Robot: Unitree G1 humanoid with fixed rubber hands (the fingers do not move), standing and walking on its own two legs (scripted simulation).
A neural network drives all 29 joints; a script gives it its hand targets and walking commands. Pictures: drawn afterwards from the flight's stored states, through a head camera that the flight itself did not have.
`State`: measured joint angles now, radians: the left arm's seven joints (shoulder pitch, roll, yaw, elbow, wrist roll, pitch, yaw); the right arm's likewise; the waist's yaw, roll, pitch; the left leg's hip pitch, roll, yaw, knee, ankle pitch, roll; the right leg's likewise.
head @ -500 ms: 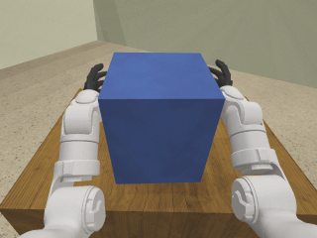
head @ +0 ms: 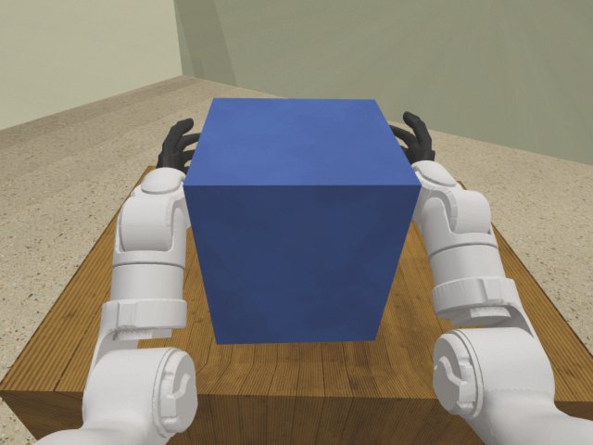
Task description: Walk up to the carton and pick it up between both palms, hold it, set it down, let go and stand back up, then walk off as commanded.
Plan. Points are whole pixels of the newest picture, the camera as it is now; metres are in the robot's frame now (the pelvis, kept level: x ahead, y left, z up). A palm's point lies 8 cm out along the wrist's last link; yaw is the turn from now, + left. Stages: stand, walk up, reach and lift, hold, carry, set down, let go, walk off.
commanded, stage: hold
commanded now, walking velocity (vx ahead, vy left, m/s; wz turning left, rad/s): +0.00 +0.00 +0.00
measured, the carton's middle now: (295, 221) +0.36 +0.01 +0.20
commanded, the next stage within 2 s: set down in 0.18 s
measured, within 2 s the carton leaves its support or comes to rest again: neither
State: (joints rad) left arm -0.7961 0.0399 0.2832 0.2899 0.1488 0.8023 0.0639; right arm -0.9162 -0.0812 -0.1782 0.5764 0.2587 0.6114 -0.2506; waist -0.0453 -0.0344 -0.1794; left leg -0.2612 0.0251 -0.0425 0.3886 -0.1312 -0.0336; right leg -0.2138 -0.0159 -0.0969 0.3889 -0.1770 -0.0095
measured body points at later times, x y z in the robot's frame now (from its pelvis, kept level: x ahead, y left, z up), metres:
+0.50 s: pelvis +0.00 +0.00 +0.00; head -0.06 +0.02 +0.45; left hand +0.40 +0.18 +0.26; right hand +0.41 -0.13 +0.27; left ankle +0.05 +0.14 -0.74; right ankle +0.02 -0.11 -0.74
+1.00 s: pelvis +0.02 -0.01 +0.00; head -0.01 +0.02 +0.45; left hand +0.43 +0.16 +0.22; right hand +0.43 -0.15 +0.20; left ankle +0.05 +0.14 -0.74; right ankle +0.02 -0.11 -0.74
